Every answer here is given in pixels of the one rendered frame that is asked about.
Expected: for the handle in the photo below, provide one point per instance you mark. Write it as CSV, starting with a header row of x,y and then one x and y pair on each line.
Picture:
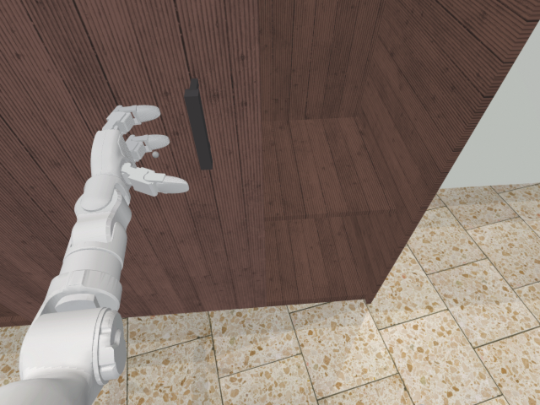
x,y
199,131

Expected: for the robot left forearm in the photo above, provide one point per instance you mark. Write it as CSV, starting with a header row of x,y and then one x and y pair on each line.
x,y
92,265

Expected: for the left robot upper arm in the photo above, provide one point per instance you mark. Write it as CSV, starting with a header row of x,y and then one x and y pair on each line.
x,y
68,357

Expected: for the robot left hand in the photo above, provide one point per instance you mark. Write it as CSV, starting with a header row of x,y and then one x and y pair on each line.
x,y
110,153

